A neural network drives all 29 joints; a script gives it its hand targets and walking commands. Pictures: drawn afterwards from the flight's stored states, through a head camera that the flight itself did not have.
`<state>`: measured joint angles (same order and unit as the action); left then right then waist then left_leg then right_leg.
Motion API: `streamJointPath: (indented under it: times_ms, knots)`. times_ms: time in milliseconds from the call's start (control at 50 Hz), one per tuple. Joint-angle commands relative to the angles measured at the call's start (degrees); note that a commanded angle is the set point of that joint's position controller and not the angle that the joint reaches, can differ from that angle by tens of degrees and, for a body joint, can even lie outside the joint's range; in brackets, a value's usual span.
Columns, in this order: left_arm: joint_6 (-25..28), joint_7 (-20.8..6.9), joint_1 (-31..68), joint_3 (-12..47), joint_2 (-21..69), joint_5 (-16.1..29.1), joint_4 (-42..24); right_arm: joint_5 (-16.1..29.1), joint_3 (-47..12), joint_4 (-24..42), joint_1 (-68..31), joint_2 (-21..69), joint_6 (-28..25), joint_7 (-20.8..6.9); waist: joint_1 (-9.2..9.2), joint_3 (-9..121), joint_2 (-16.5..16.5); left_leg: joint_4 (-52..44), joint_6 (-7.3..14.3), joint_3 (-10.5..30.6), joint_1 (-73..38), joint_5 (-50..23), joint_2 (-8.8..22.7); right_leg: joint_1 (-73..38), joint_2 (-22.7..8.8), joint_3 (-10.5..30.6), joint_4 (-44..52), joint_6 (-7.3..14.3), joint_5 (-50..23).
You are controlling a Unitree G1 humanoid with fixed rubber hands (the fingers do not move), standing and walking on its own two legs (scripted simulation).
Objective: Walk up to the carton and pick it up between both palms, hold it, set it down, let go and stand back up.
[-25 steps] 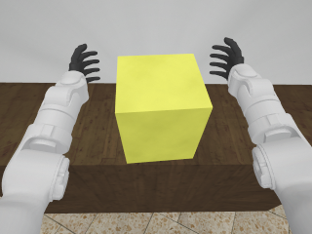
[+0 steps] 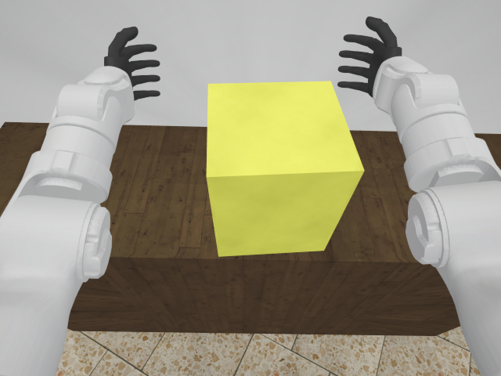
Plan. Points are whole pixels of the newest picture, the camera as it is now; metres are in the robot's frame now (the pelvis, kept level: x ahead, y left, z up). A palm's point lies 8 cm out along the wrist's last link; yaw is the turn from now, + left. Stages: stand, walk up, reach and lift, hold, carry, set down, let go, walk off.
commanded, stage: reach and lift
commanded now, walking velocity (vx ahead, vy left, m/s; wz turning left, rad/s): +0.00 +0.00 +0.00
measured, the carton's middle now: (271, 174) +0.47 -0.02 +0.03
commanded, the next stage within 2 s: none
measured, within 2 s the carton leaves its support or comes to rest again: leaves its support in 1.84 s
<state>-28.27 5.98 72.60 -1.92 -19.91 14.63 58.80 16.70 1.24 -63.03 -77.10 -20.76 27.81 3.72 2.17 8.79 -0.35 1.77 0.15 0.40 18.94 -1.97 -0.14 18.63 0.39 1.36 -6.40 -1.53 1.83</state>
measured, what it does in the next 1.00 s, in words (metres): stands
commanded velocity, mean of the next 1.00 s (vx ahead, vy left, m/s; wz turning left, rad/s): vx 0.00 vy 0.00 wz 0.00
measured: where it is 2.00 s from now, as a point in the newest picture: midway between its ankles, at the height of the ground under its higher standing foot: outside the picture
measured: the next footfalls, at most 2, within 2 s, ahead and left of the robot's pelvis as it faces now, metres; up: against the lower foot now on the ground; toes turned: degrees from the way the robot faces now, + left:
none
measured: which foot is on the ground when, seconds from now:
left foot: down 0.00-1.00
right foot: down 0.00-1.00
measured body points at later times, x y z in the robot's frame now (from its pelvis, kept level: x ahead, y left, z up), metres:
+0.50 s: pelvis -0.05 -0.01 -0.01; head +0.02 -0.01 +0.43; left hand +0.43 +0.18 +0.10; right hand +0.44 -0.18 +0.10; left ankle +0.00 +0.11 -0.75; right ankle -0.02 -0.13 -0.75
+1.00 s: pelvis +0.03 -0.02 +0.00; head +0.12 -0.02 +0.44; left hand +0.47 +0.14 +0.03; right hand +0.48 -0.17 +0.04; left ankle +0.00 +0.11 -0.75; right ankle -0.02 -0.13 -0.75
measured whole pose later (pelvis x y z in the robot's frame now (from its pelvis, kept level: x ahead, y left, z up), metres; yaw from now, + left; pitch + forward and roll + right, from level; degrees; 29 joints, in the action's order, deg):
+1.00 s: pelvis +0.03 -0.02 +0.00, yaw -1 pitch +24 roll +0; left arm 8.7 3.6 43.8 -24.0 0.8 -11.7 57.5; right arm -7.5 21.5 -63.4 -48.7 -3.1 -10.1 1.1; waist 0.7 15.4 0.4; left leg -4.0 -0.9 -0.1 23.6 -4.6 0.7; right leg 22.9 1.1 1.8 0.5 0.1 -0.3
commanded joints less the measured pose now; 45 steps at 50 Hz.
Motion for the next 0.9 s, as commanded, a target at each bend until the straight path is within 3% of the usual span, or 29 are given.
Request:
streamJointPath:
  times_ms: [0,20,80,120,240,280,300,360,380,440,480,560,600,660,720,760,800,840,880]
  knots:
    - [5.1,0.3,21.6,-2.6,-4.8,-3.3,-11.4,-4.1,5.3,6.8,-19.3,-8.6,-5.6,-0.8,-0.61,37.7,-3.3,13.1,-4.2,1.3,-32.8,-35.3,1.6,1.1,2.1,-2.2,-0.2,-0.9,-18.6]
    - [5.8,0.8,21.8,-3.1,-4.1,-3.0,-11.2,-4.4,4.7,7.0,-20.0,-8.3,-6.6,-0.7,-0.28,37.0,-2.3,14.0,-4.9,1.6,-33.3,-35.2,1.2,1.9,2.3,-2.3,0.1,-0.2,-17.7]
    - [9.0,1.8,22.0,-4.6,-4.3,-5.2,-14.3,-5.7,6.5,4.7,-18.4,-7.9,-9.7,-0.1,1.26,38.1,-4.6,14.3,-4.7,0.5,-32.6,-31.2,1.2,2.9,2.0,-2.0,1.0,0.5,-12.7]
    - [11.3,2.2,21.0,-4.5,-3.9,-4.6,-13.2,-5.3,6.0,2.2,-18.1,-7.2,-11.7,-0.4,0.43,37.3,-3.2,13.6,-4.5,0.7,-31.4,-27.6,1.2,2.2,1.8,-1.9,1.5,0.9,-11.1]
    - [17.5,1.0,19.2,-2.0,-2.0,-5.6,-6.9,-4.2,4.7,-9.2,-14.7,-3.3,-18.5,-1.9,1.22,28.5,-3.4,10.0,-3.3,-1.0,-17.4,-4.0,0.6,6.4,0.9,-1.3,1.3,0.7,4.0]
    - [19.5,0.4,18.5,-1.6,-0.9,-4.2,-3.8,-3.7,2.9,-11.2,-14.8,-1.3,-20.7,-2.1,1.07,26.0,0.4,9.0,-2.3,-0.8,-13.8,2.6,0.6,6.3,1.0,-1.9,-0.1,0.0,7.2]
    - [20.4,0.0,16.8,-1.0,0.0,-4.3,-0.9,-3.8,3.9,-9.4,-15.6,-1.3,-22.1,-1.8,0.34,27.0,0.2,9.4,-2.0,-0.8,-12.7,2.0,0.4,6.4,0.8,-1.6,-0.9,-0.4,5.4]
    - [23.7,-1.1,14.5,-2.3,2.7,-5.4,4.9,-5.1,3.6,-4.8,-17.2,-0.3,-26.5,-1.5,1.77,27.9,-1.3,9.8,-1.4,-1.6,-5.5,7.1,-0.7,7.3,0.9,-1.7,-2.8,-0.8,7.3]
    - [24.7,-1.5,14.9,-3.6,1.9,-5.7,4.3,-5.9,4.2,-4.0,-18.0,0.2,-27.3,-1.5,1.71,29.6,1.4,9.4,-1.2,-1.5,-6.0,6.8,-0.9,6.1,0.8,-2.0,-2.9,-1.1,6.6]
    - [27.7,-2.1,16.2,-5.7,2.4,-8.7,3.1,-8.5,6.1,-1.7,-17.6,0.5,-29.9,-1.1,0.32,32.5,1.7,10.0,-1.4,-2.0,-5.5,7.1,-1.6,7.6,0.8,-2.4,-3.5,-1.2,5.9]
    - [29.3,-1.9,17.5,-7.0,0.6,-10.7,0.6,-9.7,5.6,-1.4,-16.6,1.8,-30.9,-0.8,0.42,35.0,4.4,10.1,-1.1,-2.2,-4.0,9.8,-1.7,6.8,1.0,-3.0,-4.3,-1.2,7.5]
    - [32.1,-0.6,16.6,-9.6,2.8,-14.4,-2.4,-13.9,8.4,-3.0,-14.0,5.3,-32.3,-0.5,-0.09,41.0,5.2,11.3,-1.8,-1.4,-4.0,6.2,-0.9,8.0,1.9,-3.7,-6.3,-1.1,4.9]
    - [33.1,-0.6,14.1,-10.1,4.9,-15.3,-1.6,-15.5,9.3,-0.7,-12.4,6.1,-33.3,-0.3,-0.82,41.2,5.1,12.2,-1.5,-1.3,-3.1,3.0,-1.3,7.6,2.4,-3.5,-7.2,-0.7,1.2]
    - [34.0,-0.5,9.5,-12.4,7.2,-19.0,-3.3,-16.4,10.9,0.5,-9.2,9.7,-34.4,-0.4,1.31,45.4,0.5,12.3,-2.1,-1.9,-6.1,-6.7,-1.1,5.6,2.2,-3.1,-6.9,-1.1,-6.9]
    - [34.7,-1.0,1.9,-13.9,8.9,-21.2,-3.2,-18.8,11.7,2.9,-2.4,10.3,-35.3,-1.0,1.16,45.8,3.6,12.3,-2.6,-1.6,-11.3,-18.0,-1.6,3.1,2.4,-2.8,-6.5,-1.5,-17.7]
    - [34.5,-2.1,-2.4,-13.6,13.7,-21.9,-1.6,-20.2,11.7,4.1,0.1,12.7,-35.8,-1.8,0.37,43.9,3.2,10.7,-2.5,-1.1,-11.5,-21.5,-2.0,-0.9,2.4,-3.0,-5.7,-1.6,-24.9]
    - [35.3,-3.5,-5.3,-15.0,18.4,-24.8,-2.7,-21.5,12.4,1.7,4.4,19.0,-36.0,-3.2,1.68,41.6,0.9,8.7,-2.5,-1.3,-12.4,-27.0,-2.4,-5.4,2.0,-2.4,-5.0,-1.7,-31.5]
    - [36.3,-5.4,-6.1,-15.5,24.7,-25.8,-3.7,-24.2,12.7,1.5,7.6,25.3,-36.7,-5.1,0.50,38.6,3.3,7.3,-2.4,-1.0,-14.3,-30.7,-2.4,-7.5,2.3,-2.7,-4.0,-1.5,-36.5]
    - [37.3,-7.7,-6.3,-13.9,35.9,-28.0,-3.9,-26.0,11.7,2.1,7.8,36.3,-37.9,-7.6,0.18,35.8,1.4,4.7,-2.0,-0.2,-18.0,-35.1,-2.7,-7.6,1.6,-2.1,-1.7,-1.2,-39.9]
